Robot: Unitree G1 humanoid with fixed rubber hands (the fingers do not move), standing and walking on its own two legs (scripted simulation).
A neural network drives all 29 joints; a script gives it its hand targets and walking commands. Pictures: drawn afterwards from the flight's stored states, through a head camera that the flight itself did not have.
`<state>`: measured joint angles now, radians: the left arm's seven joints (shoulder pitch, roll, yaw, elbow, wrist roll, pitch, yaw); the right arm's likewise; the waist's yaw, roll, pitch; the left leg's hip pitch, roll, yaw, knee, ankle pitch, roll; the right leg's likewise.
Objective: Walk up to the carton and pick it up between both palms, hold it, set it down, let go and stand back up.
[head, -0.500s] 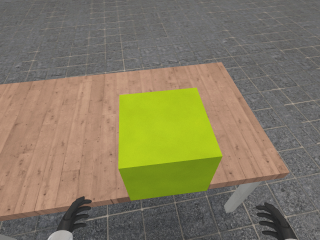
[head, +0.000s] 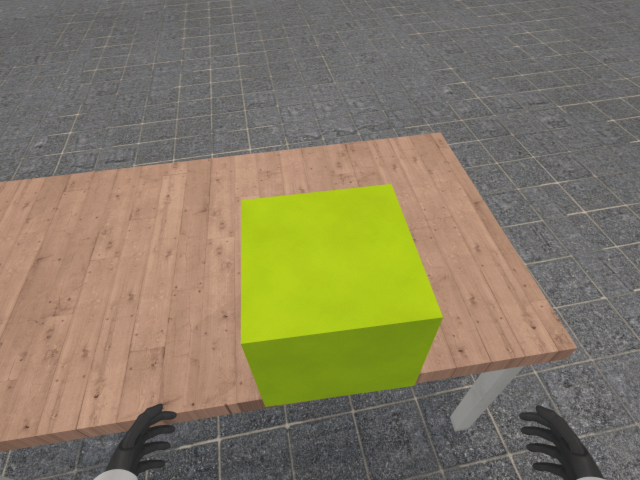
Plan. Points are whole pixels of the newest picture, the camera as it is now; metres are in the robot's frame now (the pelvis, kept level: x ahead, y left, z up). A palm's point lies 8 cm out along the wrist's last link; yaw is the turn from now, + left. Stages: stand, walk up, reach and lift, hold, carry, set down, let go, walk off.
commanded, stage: stand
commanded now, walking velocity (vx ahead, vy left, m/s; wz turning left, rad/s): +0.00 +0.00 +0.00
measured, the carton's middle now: (329, 294) +0.41 +0.03 -0.07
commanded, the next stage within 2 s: walk up in 1.80 s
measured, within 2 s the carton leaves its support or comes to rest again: neither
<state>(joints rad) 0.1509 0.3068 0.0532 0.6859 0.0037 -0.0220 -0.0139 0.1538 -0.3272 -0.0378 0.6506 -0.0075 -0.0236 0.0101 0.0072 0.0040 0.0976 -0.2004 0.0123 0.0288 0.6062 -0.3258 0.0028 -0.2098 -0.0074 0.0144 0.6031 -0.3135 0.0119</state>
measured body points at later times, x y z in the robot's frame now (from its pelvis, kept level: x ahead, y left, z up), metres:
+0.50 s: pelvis +0.00 +0.00 +0.01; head +0.00 -0.01 +0.46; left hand +0.16 +0.28 -0.08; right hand +0.14 -0.30 -0.09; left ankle +0.01 +0.12 -0.73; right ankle +0.01 -0.13 -0.73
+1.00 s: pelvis -0.01 -0.01 +0.02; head -0.01 -0.01 +0.47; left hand +0.11 +0.29 -0.10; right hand +0.11 -0.31 -0.09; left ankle +0.01 +0.12 -0.73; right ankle +0.01 -0.13 -0.73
